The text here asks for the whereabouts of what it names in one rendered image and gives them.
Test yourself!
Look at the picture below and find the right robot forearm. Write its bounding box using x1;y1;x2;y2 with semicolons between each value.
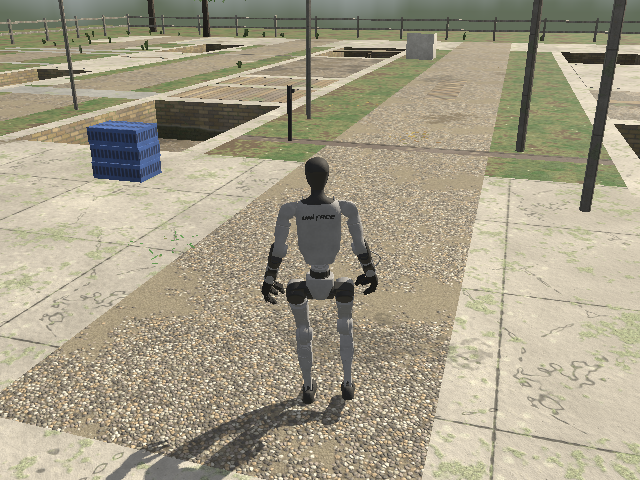
357;239;376;277

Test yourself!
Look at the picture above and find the left robot forearm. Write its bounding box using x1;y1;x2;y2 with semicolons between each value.
264;243;282;284

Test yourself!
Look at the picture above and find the right robot upper arm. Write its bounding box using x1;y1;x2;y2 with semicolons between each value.
339;200;367;255

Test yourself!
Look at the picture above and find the robot right hand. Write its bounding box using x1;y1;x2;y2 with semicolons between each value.
355;274;378;295

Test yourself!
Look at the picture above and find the robot right foot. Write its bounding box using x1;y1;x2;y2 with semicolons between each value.
341;381;355;400

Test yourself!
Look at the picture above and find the left robot upper arm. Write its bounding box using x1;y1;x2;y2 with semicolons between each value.
272;201;297;258

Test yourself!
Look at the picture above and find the robot left hand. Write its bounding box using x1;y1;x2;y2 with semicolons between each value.
261;281;285;304

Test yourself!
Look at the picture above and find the robot right shin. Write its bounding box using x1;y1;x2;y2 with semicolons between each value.
340;318;354;387

